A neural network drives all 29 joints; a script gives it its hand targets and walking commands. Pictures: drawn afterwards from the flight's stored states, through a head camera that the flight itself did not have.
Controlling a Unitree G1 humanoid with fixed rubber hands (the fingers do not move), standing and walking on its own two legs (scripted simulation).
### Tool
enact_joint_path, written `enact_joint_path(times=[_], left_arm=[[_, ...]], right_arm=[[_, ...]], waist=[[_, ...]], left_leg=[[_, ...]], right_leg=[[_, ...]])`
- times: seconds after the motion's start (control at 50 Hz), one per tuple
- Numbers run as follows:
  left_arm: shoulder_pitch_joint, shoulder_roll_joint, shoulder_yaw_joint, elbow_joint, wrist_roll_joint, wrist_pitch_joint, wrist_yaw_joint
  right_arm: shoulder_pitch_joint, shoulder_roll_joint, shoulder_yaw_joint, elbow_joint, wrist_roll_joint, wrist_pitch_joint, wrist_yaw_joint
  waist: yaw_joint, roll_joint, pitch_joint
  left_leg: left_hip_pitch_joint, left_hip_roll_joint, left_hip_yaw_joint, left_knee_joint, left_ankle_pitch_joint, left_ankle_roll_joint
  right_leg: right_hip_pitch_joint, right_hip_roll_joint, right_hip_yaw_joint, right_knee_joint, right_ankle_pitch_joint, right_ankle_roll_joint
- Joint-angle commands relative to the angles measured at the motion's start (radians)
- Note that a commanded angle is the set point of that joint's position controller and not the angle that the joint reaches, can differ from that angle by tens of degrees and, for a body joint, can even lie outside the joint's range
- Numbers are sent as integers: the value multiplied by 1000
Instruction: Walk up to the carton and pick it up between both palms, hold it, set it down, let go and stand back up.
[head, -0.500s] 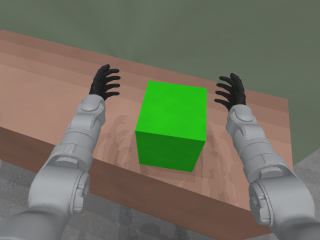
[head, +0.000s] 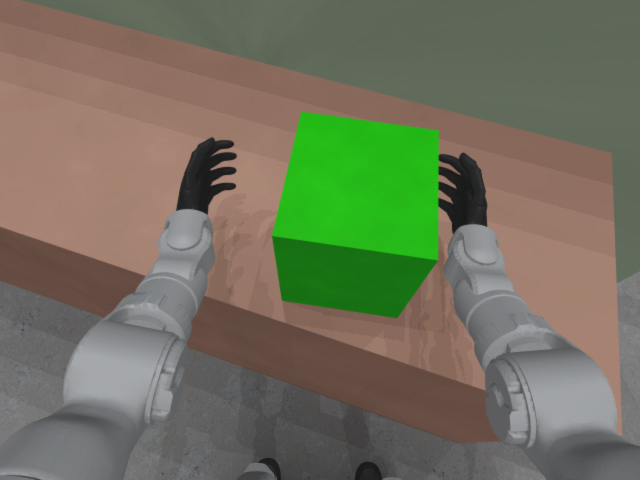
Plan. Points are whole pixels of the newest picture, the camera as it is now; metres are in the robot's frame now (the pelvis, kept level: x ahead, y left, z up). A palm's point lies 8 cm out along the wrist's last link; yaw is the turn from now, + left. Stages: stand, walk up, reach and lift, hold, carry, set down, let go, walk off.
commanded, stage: reach and lift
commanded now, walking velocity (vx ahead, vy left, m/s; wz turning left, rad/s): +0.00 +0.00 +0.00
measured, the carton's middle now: (353, 223) +0.45 -0.01 -0.01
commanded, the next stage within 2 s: none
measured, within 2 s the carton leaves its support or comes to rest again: neither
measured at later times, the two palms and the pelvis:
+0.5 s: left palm (243, 231) +0.42 +0.13 +0.00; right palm (454, 236) +0.42 -0.14 +0.02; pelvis -0.03 +0.00 -0.01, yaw -2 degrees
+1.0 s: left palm (245, 244) +0.40 +0.13 +0.00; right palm (457, 253) +0.40 -0.14 +0.01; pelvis +0.00 +0.01 +0.01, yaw -1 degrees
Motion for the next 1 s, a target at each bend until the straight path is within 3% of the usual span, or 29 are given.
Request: enact_joint_path(times=[0.0, 0.02, 0.08, 0.1, 0.18, 0.2, 0.22, 0.24, 0.26, 0.3, 0.32, 0.34, 0.36, 0.38, 0.4, 0.42, 0.48, 0.5, 0.54, 0.6, 0.62, 0.7, 0.72, 0.74, 0.76, 0.84, 0.86, 0.94, 0.98], left_arm=[[-441, 56, 33, -143, 39, -29, -12], [-442, 35, 54, -110, 51, -24, -16], [-344, 32, 89, -44, 80, -28, -29], [-329, 38, 102, 10, 77, -39, -32], [-337, 35, 138, -19, 91, -83, -37], [-351, 47, 137, -25, 89, -97, -39], [-362, 62, 163, -10, 100, -111, -35], [-383, 52, 180, -14, 117, -117, -33], [-393, 53, 165, -35, 111, -130, -31], [-478, 53, 164, -100, 116, -141, -16], [-469, 14, 161, -132, 135, -147, -7], [-471, -8, 167, -135, 134, -153, -7], [-511, -22, 167, -145, 140, -153, -3], [-541, -57, 174, -115, 154, -148, -6], [-522, -83, 181, -95, 180, -142, -7], [-494, -132, 193, -67, 203, -139, -12], [-478, -261, 233, -64, 320, -120, -25], [-458, -329, 263, -48, 366, -120, -36], [-529, -538, 261, -40, 450, -120, -61], [-478, -739, 260, 44, 563, -142, -101], [-478, -723, 274, 54, 576, -141, -101], [-431, -745, 263, 51, 589, -133, -85], [-430, -737, 280, 47, 600, -128, -83], [-412, -726, 269, 36, 583, -128, -79], [-398, -741, 261, 25, 594, -134, -75], [-369, -743, 271, 13, 588, -143, -69], [-386, -716, 287, 9, 593, -147, -67], [-346, -726, 287, -32, 610, -154, -75], [-303, -732, 304, 5, 618, -152, -81]], right_arm=[[-427, -174, 48, -141, 25, -64, 12], [-413, -171, 65, -124, 37, -73, 16], [-383, -166, 113, -53, 62, -94, 7], [-397, -154, 120, -54, 72, -100, 1], [-396, -84, 132, -140, 53, -123, -11], [-421, -68, 120, -166, 35, -131, -19], [-425, -45, 129, -196, 23, -131, -21], [-418, -14, 111, -179, 5, -121, -24], [-421, -19, 90, -196, -14, -127, -24], [-448, -19, 16, -225, -77, -116, -19], [-434, 1, -5, -217, -108, -113, -20], [-440, 40, 9, -233, -116, -110, -16], [-450, 49, -27, -213, -142, -109, -15], [-478, 56, -52, -208, -184, -108, -16], [-464, 100, -74, -189, -207, -100, -10], [-431, 141, -90, -160, -251, -94, -3], [-446, 234, -151, -140, -374, -111, 30], [-422, 327, -178, -127, -419, -117, 43], [-451, 557, -235, -125, -573, -125, 95], [-385, 815, -261, -67, -720, -140, 163], [-389, 803, -291, -52, -740, -139, 178], [-347, 761, -307, -43, -791, -133, 188], [-335, 769, -305, -27, -807, -133, 189], [-339, 761, -308, -49, -807, -133, 189], [-314, 760, -286, -26, -805, -137, 190], [-310, 749, -276, -35, -834, -157, 183], [-321, 759, -277, -27, -822, -162, 179], [-268, 779, -261, -22, -829, -181, 178], [-236, 802, -239, 17, -820, -177, 172]], waist=[[-4, 128, -936], [15, 119, -891], [23, 58, -767], [9, 30, -747], [48, -60, -745], [19, -64, -777], [23, -99, -787], [32, -95, -762], [18, -81, -806], [12, -49, -859], [-13, -43, -872], [3, -51, -877], [-21, -27, -888], [-18, -26, -910], [-8, -4, -877], [-15, -28, -830], [-8, 40, -803], [5, 46, -776], [-15, 51, -727], [-12, 80, -626], [-8, 128, -599], [-19, 93, -531], [2, 89, -519], [-5, 59, -527], [-7, 76, -548], [-7, 36, -573], [14, -3, -567], [15, 23, -531], [4, -9, -483]], left_leg=[[680, -48, 69, 85, 751, -95], [632, -51, 69, 81, 754, -99], [523, -62, 82, 48, 678, -77], [479, -56, 81, 51, 649, -62], [271, -82, 96, 21, 557, -32], [221, -76, 101, 23, 500, -25], [192, -87, 109, 10, 484, -14], [148, -91, 108, 17, 458, -2], [168, -91, 116, 31, 475, -17], [219, -83, 114, 32, 397, -26], [265, -85, 121, 42, 408, -28], [295, -79, 122, 52, 437, -26], [309, -76, 119, 59, 439, -31], [299, -76, 116, 60, 396, -33], [303, -82, 124, 52, 347, -29], [322, -76, 118, 48, 334, -28], [358, -76, 125, 20, 327, -38], [360, -81, 129, 8, 304, -35], [421, -67, 122, -20, 253, -35], [366, -65, 142, -44, 257, -32], [362, -55, 152, -38, 239, -35], [425, -42, 128, -80, 229, -40], [437, -44, 132, -88, 244, -45], [449, -39, 126, -84, 247, -29], [454, -38, 127, -85, 291, -46], [447, -46, 123, -74, 369, -52], [417, -46, 134, -67, 385, -33], [459, -48, 137, -82, 462, -57], [435, -46, 124, -98, 429, -33]], right_leg=[[321, 70, -24, 41, 525, -13], [332, 73, -26, 57, 543, -3], [404, 59, -8, 63, 524, 12], [416, 54, 2, 70, 548, 10], [571, 30, 40, 100, 604, 33], [579, 22, 43, 109, 596, 39], [592, 24, 37, 119, 596, 52], [612, 27, 43, 123, 559, 51], [598, 29, 40, 128, 568, 49], [532, 39, 40, 113, 435, 31], [509, 40, 29, 107, 438, 26], [476, 42, 30, 109, 454, 26], [472, 47, 22, 120, 451, 19], [451, 45, 14, 124, 400, 23], [454, 42, 23, 104, 349, 14], [433, 48, 10, 105, 324, 13], [432, 43, -7, 73, 291, -2], [433, 38, -11, 61, 266, -4], [376, 44, -41, 38, 221, -18], [412, 29, -54, 26, 241, -21], [402, 29, -54, 32, 217, -28], [401, 30, -64, -21, 170, -33], [393, 34, -58, -30, 153, -30], [391, 35, -55, -29, 160, -24], [393, 35, -53, -39, 195, -27], [440, 38, -59, -38, 279, -20], [470, 33, -39, -29, 306, -14], [526, 34, -52, -41, 389, -18], [520, 30, -22, -49, 390, -16]])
